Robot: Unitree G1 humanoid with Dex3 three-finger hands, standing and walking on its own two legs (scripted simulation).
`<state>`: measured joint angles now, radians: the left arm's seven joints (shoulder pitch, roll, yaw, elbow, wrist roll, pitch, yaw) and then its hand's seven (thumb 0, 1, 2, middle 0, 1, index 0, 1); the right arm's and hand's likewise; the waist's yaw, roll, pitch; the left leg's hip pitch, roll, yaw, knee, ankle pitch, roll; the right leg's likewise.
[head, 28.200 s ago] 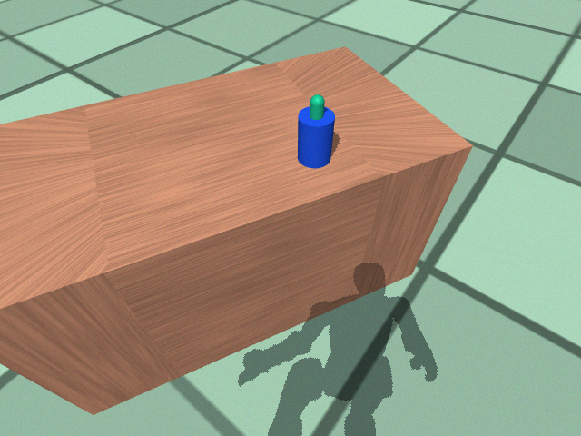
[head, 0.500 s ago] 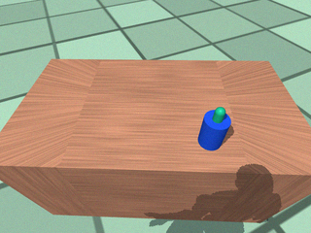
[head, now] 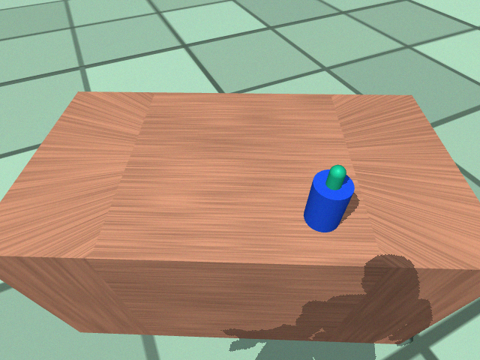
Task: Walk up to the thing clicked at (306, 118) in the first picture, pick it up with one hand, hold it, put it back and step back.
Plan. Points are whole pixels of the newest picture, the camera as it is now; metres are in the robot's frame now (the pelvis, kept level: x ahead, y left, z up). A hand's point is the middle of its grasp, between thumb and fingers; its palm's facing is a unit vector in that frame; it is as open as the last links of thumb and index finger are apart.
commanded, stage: stand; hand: right
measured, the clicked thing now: (329, 194) +0.46 -0.20 -0.04
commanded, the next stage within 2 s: step back in 0.18 s
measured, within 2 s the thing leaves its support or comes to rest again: neither
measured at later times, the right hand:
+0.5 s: hand out of the picture +0.02 -0.24 -0.17, palm faces -0.05 +0.89 -0.45, open 7.4 cm
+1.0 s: hand out of the picture -0.04 -0.21 -0.17, palm faces +0.05 +0.93 -0.38, open 7.4 cm
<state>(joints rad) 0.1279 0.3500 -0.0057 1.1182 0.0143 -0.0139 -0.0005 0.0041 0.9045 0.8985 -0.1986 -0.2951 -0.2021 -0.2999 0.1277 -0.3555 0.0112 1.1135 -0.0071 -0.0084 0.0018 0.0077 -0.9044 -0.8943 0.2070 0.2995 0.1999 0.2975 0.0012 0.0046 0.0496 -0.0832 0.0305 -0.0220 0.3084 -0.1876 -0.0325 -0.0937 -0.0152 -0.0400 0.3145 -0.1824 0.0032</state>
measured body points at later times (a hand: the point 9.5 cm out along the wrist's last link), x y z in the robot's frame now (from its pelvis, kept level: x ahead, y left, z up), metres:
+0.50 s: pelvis -0.05 +0.05 -0.03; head +0.02 +0.07 +0.41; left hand +0.08 +0.36 -0.16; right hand +0.02 -0.29 -0.14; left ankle -0.07 +0.16 -0.75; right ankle -0.01 -0.12 -0.75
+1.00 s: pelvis -0.14 +0.06 -0.03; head -0.08 +0.05 +0.42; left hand -0.03 +0.37 -0.14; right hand -0.04 -0.26 -0.15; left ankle -0.08 +0.16 -0.74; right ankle -0.16 -0.06 -0.75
